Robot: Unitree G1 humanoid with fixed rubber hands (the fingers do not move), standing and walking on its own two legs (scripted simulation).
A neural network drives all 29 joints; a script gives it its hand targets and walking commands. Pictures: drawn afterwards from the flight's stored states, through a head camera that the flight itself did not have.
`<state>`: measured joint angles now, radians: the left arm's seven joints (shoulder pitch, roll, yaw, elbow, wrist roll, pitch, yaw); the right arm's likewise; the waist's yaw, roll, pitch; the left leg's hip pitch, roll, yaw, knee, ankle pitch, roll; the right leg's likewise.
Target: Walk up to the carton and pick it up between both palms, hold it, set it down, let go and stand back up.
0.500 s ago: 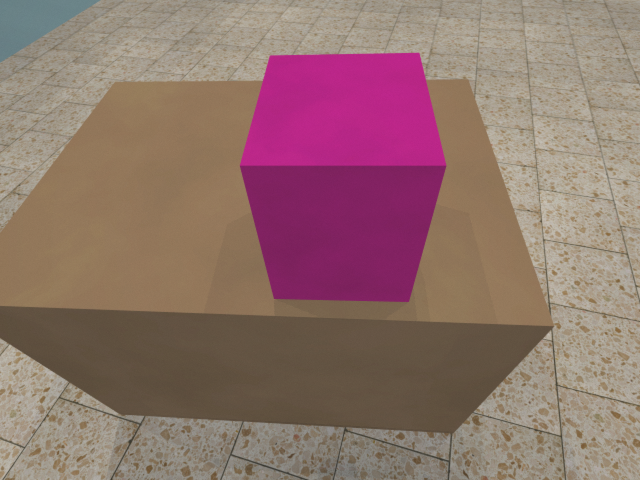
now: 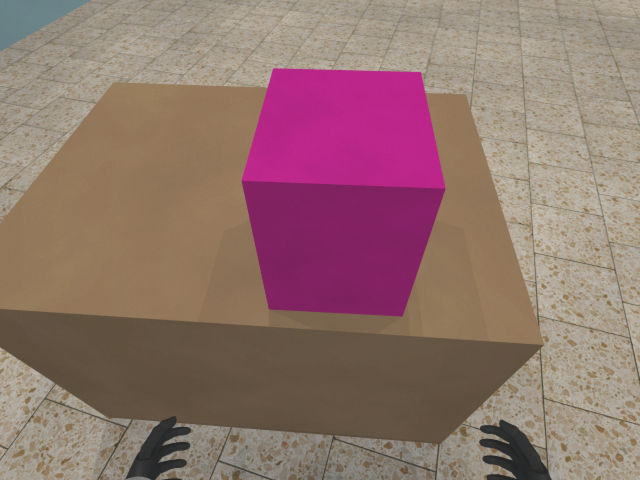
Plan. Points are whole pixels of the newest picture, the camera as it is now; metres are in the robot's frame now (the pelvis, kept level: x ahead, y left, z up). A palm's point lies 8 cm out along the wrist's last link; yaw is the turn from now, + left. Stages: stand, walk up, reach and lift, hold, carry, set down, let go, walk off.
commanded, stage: reach and lift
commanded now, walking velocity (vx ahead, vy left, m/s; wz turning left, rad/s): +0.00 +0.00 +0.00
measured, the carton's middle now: (340, 197) +0.52 -0.01 +0.04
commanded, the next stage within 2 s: none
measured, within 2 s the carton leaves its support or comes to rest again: neither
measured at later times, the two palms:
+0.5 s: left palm (147, 444) +0.18 +0.24 -0.05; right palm (517, 435) +0.19 -0.21 -0.05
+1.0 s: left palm (148, 399) +0.22 +0.23 +0.00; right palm (507, 381) +0.24 -0.21 -0.01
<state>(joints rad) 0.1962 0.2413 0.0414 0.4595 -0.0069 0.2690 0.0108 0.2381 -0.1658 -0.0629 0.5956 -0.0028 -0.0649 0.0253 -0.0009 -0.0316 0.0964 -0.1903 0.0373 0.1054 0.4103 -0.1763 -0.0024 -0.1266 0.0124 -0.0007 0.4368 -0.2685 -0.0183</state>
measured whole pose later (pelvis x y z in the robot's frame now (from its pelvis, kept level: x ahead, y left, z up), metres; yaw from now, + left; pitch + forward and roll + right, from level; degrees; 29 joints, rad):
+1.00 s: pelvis +0.03 -0.01 +0.00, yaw +3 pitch -2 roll +0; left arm 0.18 0.32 -0.06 0.42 -0.23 -0.23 -0.08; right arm 0.19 -0.14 0.00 0.42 0.20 -0.26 -0.09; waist 0.01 0.00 0.01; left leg -0.15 0.03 0.06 0.37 -0.19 -0.02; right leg -0.05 0.01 -0.04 0.35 -0.28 -0.03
